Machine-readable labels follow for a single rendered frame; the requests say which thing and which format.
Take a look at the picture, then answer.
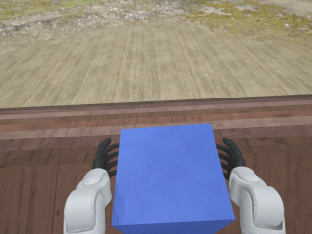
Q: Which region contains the robot right hand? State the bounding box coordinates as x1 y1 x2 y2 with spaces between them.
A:
216 138 246 181

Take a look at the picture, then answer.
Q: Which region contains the carton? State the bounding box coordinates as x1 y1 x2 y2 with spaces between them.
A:
111 123 236 234

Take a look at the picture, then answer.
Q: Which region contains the robot left hand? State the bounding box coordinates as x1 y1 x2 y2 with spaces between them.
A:
92 138 120 178

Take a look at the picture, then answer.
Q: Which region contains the right robot forearm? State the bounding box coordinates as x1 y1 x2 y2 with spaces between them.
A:
228 166 286 234

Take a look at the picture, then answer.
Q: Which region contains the left robot forearm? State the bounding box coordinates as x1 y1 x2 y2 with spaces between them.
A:
63 168 112 234

